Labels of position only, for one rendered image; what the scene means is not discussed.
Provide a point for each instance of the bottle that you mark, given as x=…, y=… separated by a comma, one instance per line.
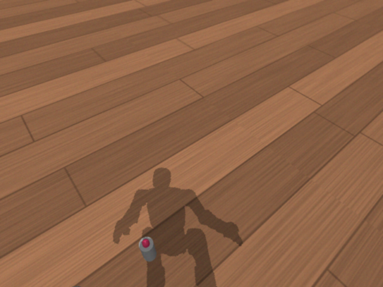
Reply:
x=147, y=248

